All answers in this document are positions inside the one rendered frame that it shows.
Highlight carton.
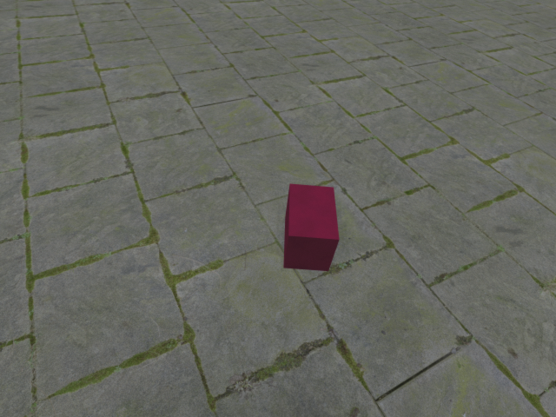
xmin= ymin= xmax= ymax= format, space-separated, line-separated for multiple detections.
xmin=284 ymin=184 xmax=339 ymax=271

